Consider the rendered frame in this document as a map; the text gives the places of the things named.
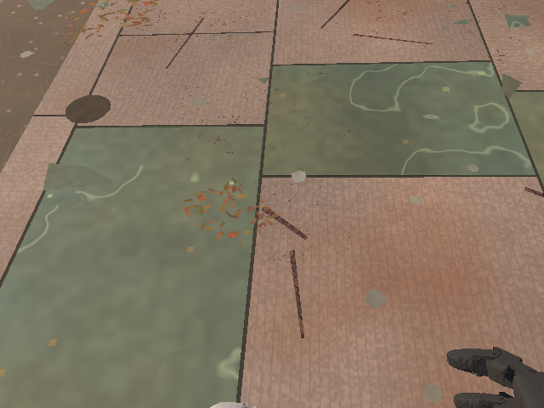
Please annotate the robot right hand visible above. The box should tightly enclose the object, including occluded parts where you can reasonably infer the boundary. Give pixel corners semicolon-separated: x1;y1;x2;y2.
446;347;544;408

